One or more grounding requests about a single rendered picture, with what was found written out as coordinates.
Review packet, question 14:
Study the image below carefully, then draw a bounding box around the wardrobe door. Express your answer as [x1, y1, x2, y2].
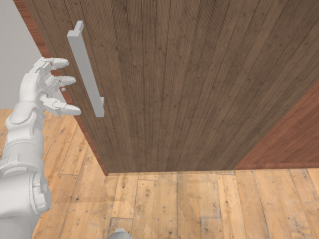
[24, 0, 319, 173]
[239, 80, 319, 164]

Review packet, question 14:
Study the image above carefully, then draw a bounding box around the left robot forearm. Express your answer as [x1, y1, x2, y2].
[0, 101, 45, 179]

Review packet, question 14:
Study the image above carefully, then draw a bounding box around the left robot hand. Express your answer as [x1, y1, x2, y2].
[19, 57, 81, 117]

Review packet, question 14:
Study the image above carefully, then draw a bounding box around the left robot shin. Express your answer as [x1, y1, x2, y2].
[115, 228, 126, 233]

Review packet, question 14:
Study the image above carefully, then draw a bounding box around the handle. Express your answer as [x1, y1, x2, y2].
[67, 20, 105, 117]

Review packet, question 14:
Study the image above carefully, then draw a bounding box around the robot left upper arm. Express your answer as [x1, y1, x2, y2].
[0, 171, 52, 239]

